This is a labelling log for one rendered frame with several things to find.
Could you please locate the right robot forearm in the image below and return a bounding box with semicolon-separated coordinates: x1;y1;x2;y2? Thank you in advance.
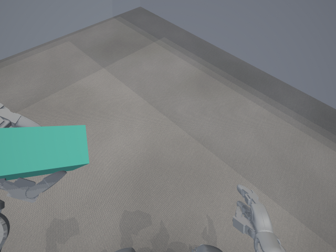
254;232;286;252

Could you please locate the robot left hand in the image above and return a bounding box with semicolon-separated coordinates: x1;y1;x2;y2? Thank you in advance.
0;103;67;203

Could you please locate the robot right hand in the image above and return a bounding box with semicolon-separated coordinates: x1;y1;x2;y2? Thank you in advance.
233;184;274;239

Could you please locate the sponge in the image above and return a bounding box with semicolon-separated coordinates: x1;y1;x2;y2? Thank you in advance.
0;125;89;180

